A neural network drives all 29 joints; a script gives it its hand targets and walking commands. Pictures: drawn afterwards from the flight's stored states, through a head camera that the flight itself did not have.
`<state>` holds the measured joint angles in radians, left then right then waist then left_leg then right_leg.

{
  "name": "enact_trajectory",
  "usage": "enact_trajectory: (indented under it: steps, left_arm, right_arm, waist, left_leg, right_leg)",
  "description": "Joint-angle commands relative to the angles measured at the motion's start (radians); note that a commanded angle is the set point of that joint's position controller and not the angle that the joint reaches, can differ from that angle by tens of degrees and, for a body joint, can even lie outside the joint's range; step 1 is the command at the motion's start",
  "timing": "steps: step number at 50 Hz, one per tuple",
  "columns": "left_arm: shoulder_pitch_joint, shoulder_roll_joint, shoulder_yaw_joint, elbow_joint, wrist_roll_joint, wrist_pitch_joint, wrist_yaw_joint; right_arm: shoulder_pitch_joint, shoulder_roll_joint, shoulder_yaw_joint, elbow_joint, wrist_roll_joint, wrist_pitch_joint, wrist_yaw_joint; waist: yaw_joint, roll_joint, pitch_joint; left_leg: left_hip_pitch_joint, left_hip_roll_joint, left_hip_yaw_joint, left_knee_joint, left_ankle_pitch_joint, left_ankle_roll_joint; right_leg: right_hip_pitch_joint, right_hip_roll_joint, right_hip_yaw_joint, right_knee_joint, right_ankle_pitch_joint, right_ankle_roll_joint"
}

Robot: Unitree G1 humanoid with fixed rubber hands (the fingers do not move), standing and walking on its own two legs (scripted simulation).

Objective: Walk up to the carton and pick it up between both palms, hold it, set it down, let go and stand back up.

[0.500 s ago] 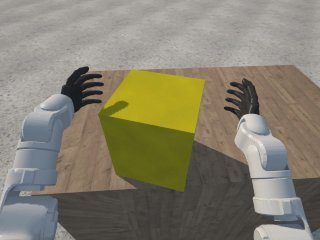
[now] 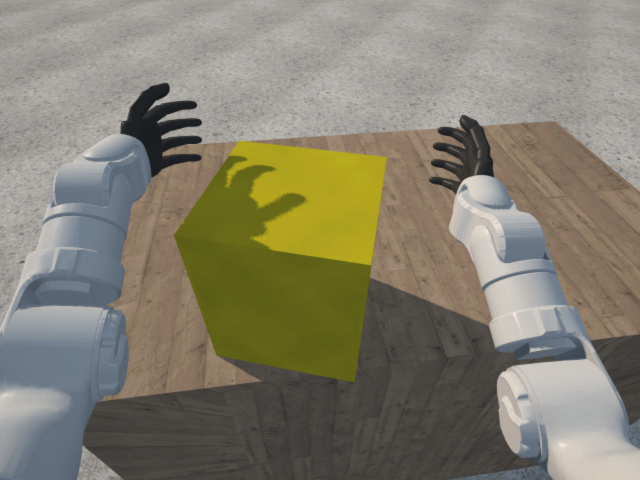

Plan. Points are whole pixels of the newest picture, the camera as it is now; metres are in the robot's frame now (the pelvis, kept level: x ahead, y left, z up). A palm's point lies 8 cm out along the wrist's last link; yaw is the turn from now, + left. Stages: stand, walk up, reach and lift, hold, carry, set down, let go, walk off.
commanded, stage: reach and lift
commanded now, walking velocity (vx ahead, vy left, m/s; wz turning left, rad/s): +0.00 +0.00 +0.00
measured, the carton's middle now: (296, 261) +0.40 -0.01 +0.07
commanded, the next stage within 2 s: none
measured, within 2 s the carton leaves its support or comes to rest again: neither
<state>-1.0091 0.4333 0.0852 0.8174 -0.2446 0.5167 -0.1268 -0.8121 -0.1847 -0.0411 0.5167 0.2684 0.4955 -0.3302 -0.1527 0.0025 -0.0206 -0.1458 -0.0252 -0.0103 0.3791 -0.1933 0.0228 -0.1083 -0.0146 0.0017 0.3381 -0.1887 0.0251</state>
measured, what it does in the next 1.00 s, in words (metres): stands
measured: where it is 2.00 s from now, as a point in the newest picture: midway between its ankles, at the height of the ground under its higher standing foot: outside the picture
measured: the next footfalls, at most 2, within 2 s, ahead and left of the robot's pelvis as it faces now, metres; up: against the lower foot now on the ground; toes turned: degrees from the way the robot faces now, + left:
none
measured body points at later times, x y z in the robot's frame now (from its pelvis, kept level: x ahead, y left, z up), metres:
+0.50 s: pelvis -0.01 +0.00 +0.00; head -0.02 +0.01 +0.45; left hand +0.45 +0.17 +0.16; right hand +0.38 -0.21 +0.13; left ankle +0.01 +0.10 -0.75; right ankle +0.00 -0.13 -0.75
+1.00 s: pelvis +0.00 +0.00 +0.00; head +0.01 +0.01 +0.45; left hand +0.46 +0.14 +0.13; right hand +0.39 -0.18 +0.11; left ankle +0.01 +0.10 -0.75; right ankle +0.00 -0.13 -0.75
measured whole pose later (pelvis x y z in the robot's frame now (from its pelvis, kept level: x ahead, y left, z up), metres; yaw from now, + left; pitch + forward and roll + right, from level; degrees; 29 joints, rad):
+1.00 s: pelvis +0.00 +0.00 +0.00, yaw +0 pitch +3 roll -1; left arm -0.85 0.32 -0.01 0.99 -0.16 0.11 -0.08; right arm -0.70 -0.01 -0.03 0.75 0.27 0.07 -0.32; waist -0.15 0.00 -0.04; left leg -0.25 -0.02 -0.01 0.38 -0.18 0.02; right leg -0.20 -0.01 0.00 0.32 -0.16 0.03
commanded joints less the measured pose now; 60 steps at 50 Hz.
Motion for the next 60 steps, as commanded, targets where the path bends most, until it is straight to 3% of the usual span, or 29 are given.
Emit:
enact_trajectory:
  steps: [1, 6, 7, 8, 9, 11, 13, 15, 17, 19, 22, 24, 26, 27, 32, 35, 36, 38, 40, 42, 44, 45, 49, 50, 51, 52, 54, 58, 60]
  left_arm:
    - [-0.451, 0.187, -0.059, -0.073, -0.010, -0.114, 0.002]
    - [-0.404, 0.134, -0.077, -0.134, -0.008, -0.140, 0.010]
    - [-0.404, 0.145, -0.067, -0.031, 0.014, -0.143, 0.002]
    - [-0.388, 0.137, -0.071, -0.041, 0.019, -0.152, 0.003]
    - [-0.397, 0.127, -0.077, -0.024, 0.019, -0.168, 0.000]
    - [-0.371, 0.099, -0.092, -0.052, 0.010, -0.209, 0.003]
    - [-0.369, 0.088, -0.107, -0.058, 0.015, -0.243, 0.008]
    - [-0.358, 0.069, -0.116, -0.006, 0.011, -0.281, 0.011]
    - [-0.346, 0.054, -0.124, 0.012, 0.009, -0.321, 0.012]
    - [-0.356, 0.032, -0.157, 0.115, -0.001, -0.359, 0.014]
    - [-0.387, 0.022, -0.170, 0.051, -0.011, -0.432, 0.032]
    - [-0.341, 0.010, -0.146, 0.142, 0.009, -0.449, 0.037]
    - [-0.350, -0.001, -0.138, 0.057, 0.004, -0.477, 0.047]
    - [-0.377, 0.015, -0.140, 0.119, 0.007, -0.478, 0.044]
    - [-0.340, -0.030, -0.129, 0.046, 0.037, -0.489, 0.057]
    - [-0.284, -0.044, -0.078, -0.001, 0.073, -0.473, 0.050]
    - [-0.303, -0.035, -0.070, 0.038, 0.083, -0.471, 0.049]
    - [-0.298, -0.046, -0.055, -0.050, 0.091, -0.462, 0.053]
    - [-0.278, -0.073, -0.027, -0.056, 0.105, -0.457, 0.055]
    - [-0.329, -0.095, -0.037, -0.068, 0.123, -0.445, 0.060]
    - [-0.314, -0.087, -0.010, -0.044, 0.139, -0.444, 0.058]
    - [-0.350, -0.099, -0.030, -0.001, 0.134, -0.437, 0.057]
    - [-0.310, -0.170, -0.017, -0.024, 0.148, -0.436, 0.055]
    - [-0.340, -0.179, -0.024, -0.028, 0.148, -0.437, 0.051]
    - [-0.348, -0.175, -0.016, -0.033, 0.159, -0.439, 0.057]
    - [-0.345, -0.209, -0.020, -0.036, 0.170, -0.433, 0.061]
    - [-0.325, -0.224, 0.015, -0.033, 0.189, -0.445, 0.053]
    - [-0.351, -0.256, 0.032, -0.006, 0.235, -0.448, 0.042]
    - [-0.346, -0.271, 0.051, -0.033, 0.266, -0.464, 0.035]
  right_arm:
    - [-0.443, -0.077, -0.007, -0.031, 0.081, -0.097, 0.019]
    - [-0.402, -0.072, 0.002, -0.051, 0.074, -0.163, 0.023]
    - [-0.384, -0.069, -0.008, 0.024, 0.055, -0.163, 0.025]
    - [-0.365, -0.044, 0.020, 0.029, 0.061, -0.165, 0.029]
    - [-0.352, -0.036, 0.005, 0.059, 0.043, -0.176, 0.028]
    - [-0.341, -0.025, 0.012, 0.037, 0.046, -0.207, 0.030]
    - [-0.334, -0.013, -0.002, 0.049, 0.019, -0.236, 0.031]
    - [-0.322, 0.001, 0.006, 0.084, 0.001, -0.255, 0.044]
    - [-0.323, 0.002, -0.009, 0.082, -0.022, -0.285, 0.044]
    - [-0.328, 0.002, -0.037, 0.140, -0.055, -0.304, 0.051]
    - [-0.346, 0.024, -0.037, 0.072, -0.065, -0.364, 0.047]
    - [-0.285, 0.014, -0.033, 0.154, -0.082, -0.376, 0.059]
    - [-0.311, 0.024, -0.006, 0.068, -0.079, -0.405, 0.053]
    - [-0.326, 0.030, -0.026, 0.101, -0.083, -0.413, 0.049]
    - [-0.274, 0.042, -0.001, 0.112, -0.068, -0.440, 0.039]
    - [-0.231, 0.062, 0.040, 0.083, -0.050, -0.455, 0.036]
    - [-0.240, 0.066, 0.036, 0.120, -0.044, -0.456, 0.033]
    - [-0.228, 0.071, 0.029, 0.068, -0.045, -0.469, 0.020]
    - [-0.224, 0.110, 0.041, 0.033, -0.056, -0.479, 0.016]
    - [-0.258, 0.103, 0.021, 0.082, -0.056, -0.476, 0.018]
    - [-0.252, 0.115, 0.010, 0.095, -0.080, -0.472, 0.010]
    - [-0.288, 0.110, -0.009, 0.118, -0.090, -0.466, 0.007]
    - [-0.277, 0.177, 0.009, 0.080, -0.119, -0.471, -0.003]
    - [-0.296, 0.196, -0.017, 0.077, -0.133, -0.473, -0.011]
    - [-0.305, 0.193, -0.007, 0.086, -0.132, -0.468, -0.008]
    - [-0.306, 0.203, -0.032, 0.101, -0.157, -0.468, -0.006]
    - [-0.304, 0.231, -0.026, 0.069, -0.184, -0.470, 0.003]
    - [-0.319, 0.259, -0.079, 0.113, -0.236, -0.477, 0.019]
    - [-0.302, 0.267, -0.093, 0.122, -0.266, -0.494, 0.030]
  waist:
    - [-0.064, 0.000, -0.431]
    - [-0.064, 0.013, -0.465]
    - [-0.066, 0.011, -0.389]
    - [-0.049, 0.019, -0.385]
    - [-0.071, 0.003, -0.370]
    - [-0.058, 0.012, -0.383]
    - [-0.071, 0.023, -0.396]
    - [-0.055, 0.007, -0.359]
    - [-0.055, -0.001, -0.335]
    - [-0.070, 0.007, -0.267]
    - [-0.068, 0.023, -0.399]
    - [-0.057, 0.039, -0.377]
    - [-0.050, 0.019, -0.507]
    - [-0.060, 0.030, -0.475]
    - [-0.055, 0.052, -0.548]
    - [-0.024, 0.035, -0.576]
    - [-0.027, 0.035, -0.559]
    - [-0.033, 0.030, -0.590]
    - [-0.005, 0.009, -0.605]
    - [-0.016, 0.044, -0.548]
    - [-0.008, 0.015, -0.538]
    - [-0.031, 0.017, -0.489]
    - [-0.020, -0.011, -0.495]
    - [-0.043, -0.004, -0.482]
    - [-0.019, 0.010, -0.495]
    - [-0.033, 0.022, -0.473]
    - [-0.007, -0.025, -0.456]
    - [-0.014, -0.008, -0.419]
    - [-0.015, 0.012, -0.451]
  left_leg:
    - [0.154, 0.020, 0.010, -0.001, 0.276, -0.014]
    - [0.229, 0.022, 0.007, 0.027, 0.365, -0.036]
    - [0.195, 0.016, 0.012, 0.019, 0.299, -0.031]
    - [0.184, 0.017, 0.014, 0.007, 0.293, -0.029]
    - [0.187, 0.017, 0.014, -0.007, 0.239, -0.021]
    - [0.201, 0.027, 0.009, -0.007, 0.274, -0.028]
    - [0.193, 0.025, 0.008, 0.001, 0.276, -0.036]
    - [0.185, 0.032, 0.006, -0.017, 0.216, -0.030]
    - [0.167, 0.038, 0.005, -0.027, 0.192, -0.030]
    - [0.132, 0.044, 0.005, -0.038, 0.091, -0.029]
    - [0.154, 0.050, 0.003, -0.015, 0.151, -0.035]
    - [0.169, 0.043, 0.009, -0.011, 0.159, -0.045]
    - [0.196, 0.045, 0.000, 0.008, 0.230, -0.041]
    - [0.163, 0.039, 0.006, 0.012, 0.201, -0.037]
    - [0.233, 0.043, 0.001, 0.040, 0.332, -0.056]
    - [0.263, 0.040, 0.006, 0.064, 0.452, -0.059]
    - [0.250, 0.036, 0.011, 0.066, 0.441, -0.057]
    - [0.264, 0.032, 0.013, 0.070, 0.464, -0.060]
    - [0.243, 0.032, 0.017, 0.077, 0.472, -0.059]
    - [0.249, 0.036, 0.012, 0.071, 0.453, -0.065]
    - [0.222, 0.034, 0.021, 0.057, 0.387, -0.050]
    - [0.193, 0.033, 0.022, 0.051, 0.320, -0.050]
    - [0.193, 0.033, 0.027, 0.050, 0.329, -0.042]
    - [0.191, 0.033, 0.027, 0.055, 0.316, -0.040]
    - [0.190, 0.040, 0.024, 0.047, 0.323, -0.043]
    - [0.193, 0.044, 0.022, 0.044, 0.309, -0.049]
    - [0.194, 0.039, 0.037, 0.029, 0.300, -0.036]
    - [0.165, 0.042, 0.040, 0.011, 0.233, -0.033]
    - [0.213, 0.045, 0.043, 0.015, 0.300, -0.047]
  right_leg:
    - [0.065, 0.043, -0.034, -0.011, 0.567, 0.010]
    - [0.030, 0.059, -0.050, -0.017, 0.564, 0.008]
    - [0.000, 0.050, -0.043, -0.033, 0.509, 0.009]
    - [0.012, 0.051, -0.048, -0.033, 0.488, 0.006]
    - [-0.004, 0.045, -0.050, -0.043, 0.461, 0.014]
    - [-0.010, 0.051, -0.050, -0.042, 0.444, 0.004]
    - [0.004, 0.054, -0.051, -0.039, 0.449, 0.001]
    - [-0.041, 0.054, -0.056, -0.055, 0.349, -0.001]
    - [-0.051, 0.055, -0.055, -0.060, 0.306, -0.009]
    - [-0.114, 0.054, -0.059, -0.074, 0.187, -0.020]
    - [-0.105, 0.054, -0.055, -0.048, 0.246, -0.023]
    - [-0.147, 0.056, -0.059, -0.059, 0.211, -0.025]
    - [-0.125, 0.060, -0.057, -0.037, 0.297, -0.025]
    - [-0.142, 0.051, -0.053, -0.044, 0.274, -0.018]
    - [-0.155, 0.064, -0.065, -0.033, 0.350, -0.018]
    - [-0.110, 0.067, -0.054, -0.026, 0.460, -0.011]
    - [-0.114, 0.063, -0.051, -0.027, 0.462, -0.003]
    - [-0.096, 0.068, -0.055, -0.027, 0.498, 0.005]
    - [-0.081, 0.067, -0.047, -0.016, 0.540, 0.012]
    - [-0.116, 0.067, -0.055, -0.021, 0.474, 0.006]
    - [-0.089, 0.065, -0.049, -0.023, 0.461, 0.011]
    - [-0.127, 0.061, -0.053, -0.031, 0.401, 0.011]
    - [-0.107, 0.062, -0.057, -0.030, 0.424, 0.011]
    - [-0.115, 0.057, -0.052, -0.033, 0.426, 0.017]
    - [-0.115, 0.062, -0.055, -0.030, 0.395, 0.010]
    - [-0.134, 0.066, -0.064, -0.037, 0.364, 0.008]
    - [-0.087, 0.057, -0.058, -0.038, 0.363, 0.013]
    - [-0.079, 0.048, -0.056, -0.048, 0.294, 0.010]
    - [-0.085, 0.047, -0.070, -0.050, 0.312, 0.011]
